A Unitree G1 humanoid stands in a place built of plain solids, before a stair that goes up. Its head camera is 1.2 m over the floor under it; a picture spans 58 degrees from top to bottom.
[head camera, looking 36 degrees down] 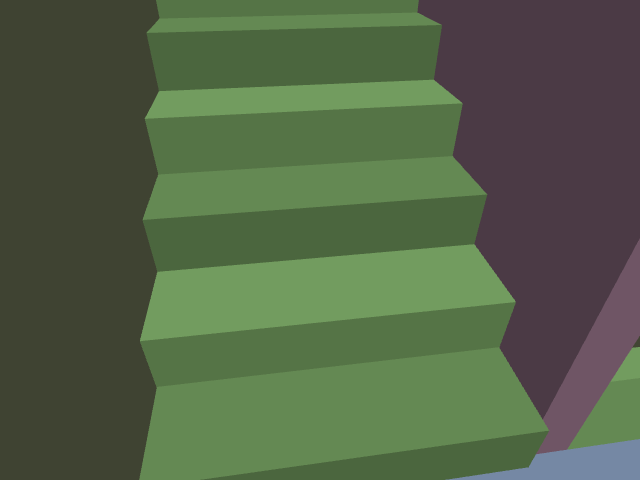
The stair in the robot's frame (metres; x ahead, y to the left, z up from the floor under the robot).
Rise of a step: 0.18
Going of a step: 0.27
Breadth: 0.99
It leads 8 degrees to the left of straight ahead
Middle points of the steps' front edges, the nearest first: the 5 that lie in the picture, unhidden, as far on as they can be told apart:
0.52 -0.08 0.19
0.79 -0.04 0.37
1.05 -0.01 0.55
1.32 0.03 0.74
1.58 0.07 0.92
